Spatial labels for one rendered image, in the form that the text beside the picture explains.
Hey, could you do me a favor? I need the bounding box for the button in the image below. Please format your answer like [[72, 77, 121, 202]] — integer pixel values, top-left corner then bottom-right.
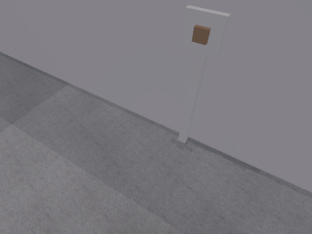
[[192, 24, 211, 46]]

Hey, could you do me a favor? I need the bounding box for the panel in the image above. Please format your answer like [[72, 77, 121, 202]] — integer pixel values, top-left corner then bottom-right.
[[178, 5, 230, 143]]

